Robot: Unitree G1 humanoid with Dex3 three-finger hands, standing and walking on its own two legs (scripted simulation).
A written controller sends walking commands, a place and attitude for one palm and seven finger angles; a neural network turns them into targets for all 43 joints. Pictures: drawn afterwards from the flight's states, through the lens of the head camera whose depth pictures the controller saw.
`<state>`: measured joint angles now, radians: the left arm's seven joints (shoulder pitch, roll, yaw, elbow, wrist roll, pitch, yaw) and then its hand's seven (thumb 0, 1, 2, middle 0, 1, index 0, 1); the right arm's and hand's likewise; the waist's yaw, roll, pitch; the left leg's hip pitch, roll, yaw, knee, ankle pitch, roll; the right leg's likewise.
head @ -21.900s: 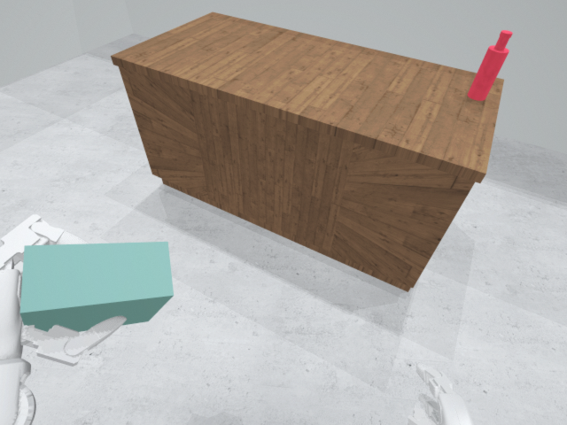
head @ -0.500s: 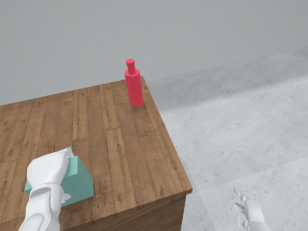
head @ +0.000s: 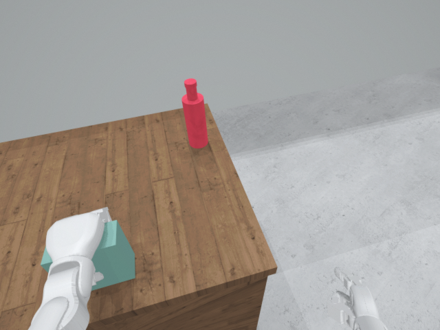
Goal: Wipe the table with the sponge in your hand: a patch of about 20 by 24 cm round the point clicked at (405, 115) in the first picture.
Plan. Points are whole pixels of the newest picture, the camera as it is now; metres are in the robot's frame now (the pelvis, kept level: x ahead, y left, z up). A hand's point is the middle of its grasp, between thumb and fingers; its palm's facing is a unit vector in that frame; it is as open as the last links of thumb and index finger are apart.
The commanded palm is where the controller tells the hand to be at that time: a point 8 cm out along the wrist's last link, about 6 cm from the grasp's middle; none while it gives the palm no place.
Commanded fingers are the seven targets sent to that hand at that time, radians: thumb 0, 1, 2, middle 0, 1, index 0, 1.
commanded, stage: wipe forward along the first lane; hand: left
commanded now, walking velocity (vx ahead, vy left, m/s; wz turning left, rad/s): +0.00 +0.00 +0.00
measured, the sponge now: (97, 264) +0.22 +0.29 -0.03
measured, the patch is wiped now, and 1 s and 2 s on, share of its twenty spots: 0.15 0.30 0.40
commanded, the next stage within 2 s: slide across to the middle lane in 1.42 s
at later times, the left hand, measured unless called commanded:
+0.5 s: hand (96, 226) +0.28 +0.31 +0.01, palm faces -0.10 -0.01 -0.99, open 10.1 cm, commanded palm +0.27 +0.30 +0.04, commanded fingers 0.00 0.10 1.30 -1.20 -1.60 -1.20 -1.60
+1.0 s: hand (98, 202) +0.34 +0.33 +0.01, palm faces -0.13 +0.01 -0.99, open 10.1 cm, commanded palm +0.33 +0.33 +0.05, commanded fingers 0.00 0.10 1.30 -1.20 -1.60 -1.20 -1.60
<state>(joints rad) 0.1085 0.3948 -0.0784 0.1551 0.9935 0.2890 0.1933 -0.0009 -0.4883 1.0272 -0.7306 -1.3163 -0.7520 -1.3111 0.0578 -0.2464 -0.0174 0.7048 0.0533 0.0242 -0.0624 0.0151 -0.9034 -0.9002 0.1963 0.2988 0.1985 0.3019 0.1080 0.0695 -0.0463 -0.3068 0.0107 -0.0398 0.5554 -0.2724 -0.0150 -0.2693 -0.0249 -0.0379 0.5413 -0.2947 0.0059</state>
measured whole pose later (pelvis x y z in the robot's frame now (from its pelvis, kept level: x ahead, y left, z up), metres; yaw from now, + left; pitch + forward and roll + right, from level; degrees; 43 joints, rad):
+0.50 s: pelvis -0.01 -0.01 -0.01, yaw +0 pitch +5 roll +0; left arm -0.18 0.45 -0.02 0.49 1.01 0.21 0.19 0.01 -0.51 1.05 -0.74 -1.31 -0.76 -1.31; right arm 0.14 -0.28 -0.04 0.74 0.07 0.05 -0.08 0.01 -0.90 -0.90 0.20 0.30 0.20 0.30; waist 0.06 0.07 -0.07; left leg -0.45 0.02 -0.05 0.62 -0.27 -0.02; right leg -0.41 -0.01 -0.05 0.62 -0.30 -0.01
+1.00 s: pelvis -0.02 -0.01 -0.02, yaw +0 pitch +10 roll -1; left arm -0.47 0.54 0.04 0.85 1.03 0.12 0.22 0.03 -0.53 1.07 -0.74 -1.31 -0.76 -1.32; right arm 0.20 -0.28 -0.03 0.74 0.08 0.08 -0.07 0.01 -0.90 -0.90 0.20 0.30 0.20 0.30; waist 0.00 0.06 -0.10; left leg -0.60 0.03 -0.06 0.70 -0.29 -0.02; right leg -0.56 0.00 -0.05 0.68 -0.30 -0.01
